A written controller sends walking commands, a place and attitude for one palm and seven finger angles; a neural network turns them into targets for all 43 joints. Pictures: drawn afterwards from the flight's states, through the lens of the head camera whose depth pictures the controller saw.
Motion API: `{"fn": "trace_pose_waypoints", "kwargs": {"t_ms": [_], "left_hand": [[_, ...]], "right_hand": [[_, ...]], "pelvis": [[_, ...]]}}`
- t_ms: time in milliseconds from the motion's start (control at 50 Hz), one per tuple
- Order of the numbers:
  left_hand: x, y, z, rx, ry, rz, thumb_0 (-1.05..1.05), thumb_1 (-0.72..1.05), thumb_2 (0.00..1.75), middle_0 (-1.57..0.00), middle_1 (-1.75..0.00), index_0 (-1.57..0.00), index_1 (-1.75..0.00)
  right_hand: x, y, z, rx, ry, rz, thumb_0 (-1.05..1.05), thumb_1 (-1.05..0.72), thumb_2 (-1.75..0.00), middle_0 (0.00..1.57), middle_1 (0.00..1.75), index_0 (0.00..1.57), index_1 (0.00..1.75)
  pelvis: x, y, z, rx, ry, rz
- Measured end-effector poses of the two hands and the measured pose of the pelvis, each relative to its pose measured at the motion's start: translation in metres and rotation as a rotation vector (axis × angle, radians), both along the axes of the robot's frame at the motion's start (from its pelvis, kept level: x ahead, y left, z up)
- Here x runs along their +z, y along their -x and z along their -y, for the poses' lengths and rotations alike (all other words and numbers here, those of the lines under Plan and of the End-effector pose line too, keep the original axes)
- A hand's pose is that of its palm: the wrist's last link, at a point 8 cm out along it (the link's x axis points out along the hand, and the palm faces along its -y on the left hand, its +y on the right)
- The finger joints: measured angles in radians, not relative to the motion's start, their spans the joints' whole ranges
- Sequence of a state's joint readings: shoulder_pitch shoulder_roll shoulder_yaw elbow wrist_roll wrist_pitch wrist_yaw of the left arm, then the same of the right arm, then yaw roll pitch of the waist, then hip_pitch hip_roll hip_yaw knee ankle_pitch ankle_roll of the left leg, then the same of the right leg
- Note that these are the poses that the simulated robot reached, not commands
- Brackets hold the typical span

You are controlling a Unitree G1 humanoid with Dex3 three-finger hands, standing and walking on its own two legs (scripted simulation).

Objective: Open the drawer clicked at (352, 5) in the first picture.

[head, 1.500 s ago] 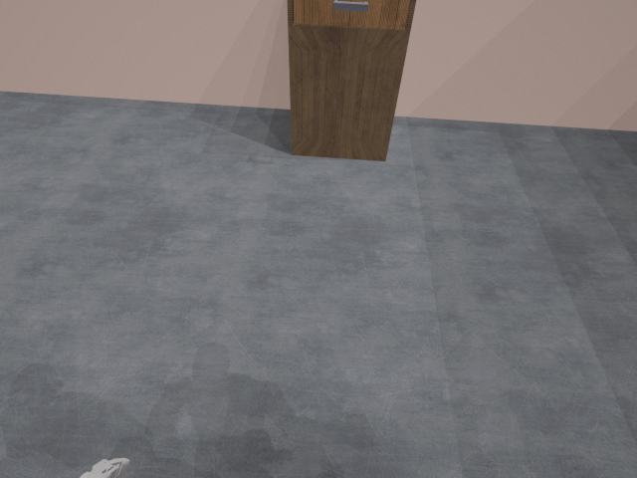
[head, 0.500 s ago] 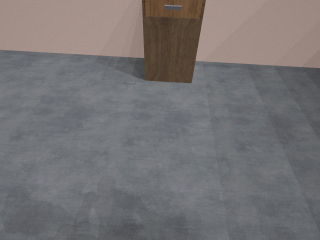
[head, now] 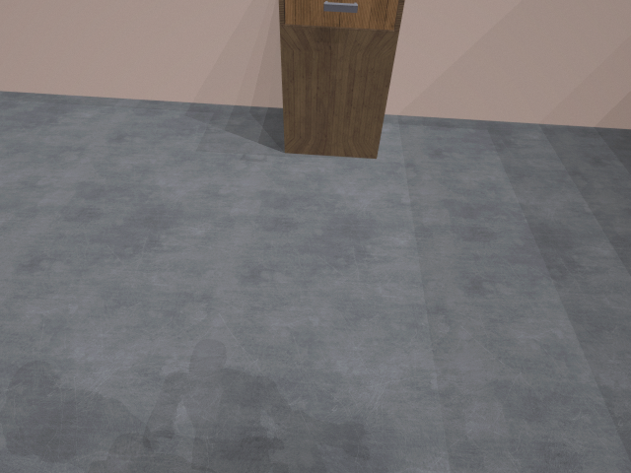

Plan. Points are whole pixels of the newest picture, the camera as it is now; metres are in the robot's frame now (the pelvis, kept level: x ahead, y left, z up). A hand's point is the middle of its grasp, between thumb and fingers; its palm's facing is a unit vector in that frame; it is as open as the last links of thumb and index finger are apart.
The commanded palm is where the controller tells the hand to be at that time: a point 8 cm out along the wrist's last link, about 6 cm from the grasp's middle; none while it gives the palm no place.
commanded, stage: look at it before walking up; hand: left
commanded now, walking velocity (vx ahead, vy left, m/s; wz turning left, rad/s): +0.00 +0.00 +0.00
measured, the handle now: (340, 5) +1.75 -0.01 -0.03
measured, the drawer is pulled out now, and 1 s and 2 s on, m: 0.00 0.00 0.00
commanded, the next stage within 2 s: walk to a spot facing it in 0.04 s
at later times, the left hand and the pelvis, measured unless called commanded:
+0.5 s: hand out of the picture +0.05 +0.18 -0.19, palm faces -0.05 -0.98 -0.21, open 7.4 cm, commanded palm none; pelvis +0.07 -0.01 -0.02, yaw -4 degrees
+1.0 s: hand (197, 378) +0.30 +0.22 -0.19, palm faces -0.16 -0.97 -0.19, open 7.4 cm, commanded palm none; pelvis +0.27 +0.03 -0.01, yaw -15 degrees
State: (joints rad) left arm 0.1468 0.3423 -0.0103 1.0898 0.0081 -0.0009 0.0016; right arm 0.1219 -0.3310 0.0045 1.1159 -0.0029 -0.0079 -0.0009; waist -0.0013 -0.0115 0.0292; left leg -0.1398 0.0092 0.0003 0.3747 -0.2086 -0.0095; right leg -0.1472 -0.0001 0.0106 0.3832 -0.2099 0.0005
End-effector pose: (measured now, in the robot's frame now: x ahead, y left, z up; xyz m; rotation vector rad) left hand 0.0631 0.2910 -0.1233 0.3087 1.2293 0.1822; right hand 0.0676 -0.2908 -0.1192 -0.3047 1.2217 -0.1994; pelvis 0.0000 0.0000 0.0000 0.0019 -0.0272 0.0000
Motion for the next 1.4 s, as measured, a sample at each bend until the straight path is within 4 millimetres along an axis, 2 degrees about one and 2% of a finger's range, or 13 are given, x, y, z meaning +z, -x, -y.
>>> {"fn": "trace_pose_waypoints", "kwargs": {"t_ms": [260,420,540,620,720,780,820,880,960,1060,1140,1240,1400], "left_hand": [[-0.006,-0.002,0.005,0.006,0.013,-0.015,0.01,0.9,0.89,-0.2,-0.3,-0.2,-0.3],[-0.029,0.013,0.039,0.011,0.097,-0.14,0.01,0.9,0.89,-0.2,-0.3,-0.2,-0.3],[-0.038,0.008,0.07,0.059,0.126,-0.185,0.01,0.9,0.89,-0.2,-0.3,-0.2,-0.3],[-0.032,0.016,0.083,0.101,0.139,-0.241,0.01,0.9,0.89,-0.2,-0.3,-0.2,-0.3],[-0.023,0.025,0.083,0.097,0.171,-0.422,0.01,0.9,0.89,-0.2,-0.3,-0.2,-0.3],[-0.029,0.008,0.071,0.09,0.183,-0.495,0.01,0.9,0.89,-0.2,-0.3,-0.21,-0.3],[-0.041,-0.015,0.057,0.076,0.182,-0.51,0.01,0.9,0.89,-0.2,-0.3,-0.21,-0.3],[-0.053,-0.076,0.035,0.033,0.161,-0.448,0.01,0.9,0.89,-0.2,-0.3,-0.21,-0.3],[-0.048,-0.188,0.019,-0.057,0.137,-0.247,0.01,0.9,0.89,-0.2,-0.3,-0.2,-0.3],[-0.03,-0.317,0.025,-0.16,0.137,-0.038,0.01,0.91,0.9,-0.19,-0.3,-0.2,-0.3],[-0.02,-0.394,0.045,-0.231,0.151,0.038,0.01,0.91,0.9,-0.19,-0.3,-0.2,-0.3],[-0.018,-0.469,0.084,-0.327,0.173,0.047,0.01,0.91,0.9,-0.19,-0.3,-0.2,-0.3],[-0.034,-0.576,0.179,-0.472,0.214,0.052,0.01,0.91,0.9,-0.19,-0.3,-0.2,-0.3]], "right_hand": [[-0.005,-0.003,-0.011,-0.008,-0.02,0.0,0.01,-0.9,-0.9,0.2,0.3,0.2,0.3],[-0.032,0.019,-0.032,-0.102,-0.102,-0.077,0.01,-0.9,-0.9,0.2,0.3,0.2,0.3],[-0.049,0.028,-0.034,-0.154,-0.135,-0.2,0.01,-0.9,-0.9,0.2,0.3,0.2,0.3],[-0.04,-0.017,-0.036,-0.13,-0.129,-0.193,0.01,-0.9,-0.9,0.2,0.3,0.2,0.3],[-0.026,-0.125,-0.044,-0.118,-0.127,0.009,0.02,-0.91,-0.9,0.2,0.3,0.2,0.3],[-0.019,-0.192,-0.056,-0.103,-0.122,0.145,0.01,-0.91,-0.9,0.19,0.3,0.2,0.3],[-0.02,-0.225,-0.063,-0.104,-0.103,0.223,0.01,-0.91,-0.9,0.2,0.3,0.2,0.3],[-0.019,-0.242,-0.074,-0.137,-0.093,0.248,0.01,-0.91,-0.9,0.2,0.3,0.2,0.3],[-0.016,-0.226,-0.09,-0.214,-0.11,0.156,0.0,-0.91,-0.9,0.2,0.3,0.2,0.3],[-0.011,-0.195,-0.086,-0.347,-0.079,0.048,-0.02,-0.95,-0.9,0.2,0.3,0.2,0.3],[-0.013,-0.171,-0.095,-0.427,-0.093,-0.069,-0.01,-0.94,-0.9,0.2,0.3,0.2,0.3],[-0.015,-0.152,-0.117,-0.529,-0.148,-0.212,0.0,-0.92,-0.9,0.19,0.3,0.2,0.3],[-0.019,-0.158,-0.141,-0.674,-0.274,-0.422,0.01,-0.91,-0.9,0.2,0.3,0.2,0.3]], "pelvis": [[-0.002,-0.01,-0.002,-0.017,-0.001,-0.004],[-0.015,-0.045,0.004,-0.071,-0.01,-0.024],[-0.025,-0.083,0.016,-0.06,0.012,-0.041],[-0.019,-0.108,0.014,-0.093,0.006,-0.042],[-0.015,-0.146,0.002,-0.145,0.009,-0.048],[-0.022,-0.176,-0.009,-0.16,0.014,-0.045],[-0.032,-0.198,-0.018,-0.175,0.027,-0.037],[-0.033,-0.223,-0.027,-0.212,0.017,-0.015],[-0.018,-0.255,-0.032,-0.243,0.012,-0.006],[-0.006,-0.294,-0.035,-0.278,-0.001,-0.02],[-0.004,-0.326,-0.031,-0.3,-0.011,-0.028],[-0.004,-0.368,-0.016,-0.334,-0.011,-0.032],[-0.021,-0.444,0.034,-0.384,0.005,-0.046]]}}
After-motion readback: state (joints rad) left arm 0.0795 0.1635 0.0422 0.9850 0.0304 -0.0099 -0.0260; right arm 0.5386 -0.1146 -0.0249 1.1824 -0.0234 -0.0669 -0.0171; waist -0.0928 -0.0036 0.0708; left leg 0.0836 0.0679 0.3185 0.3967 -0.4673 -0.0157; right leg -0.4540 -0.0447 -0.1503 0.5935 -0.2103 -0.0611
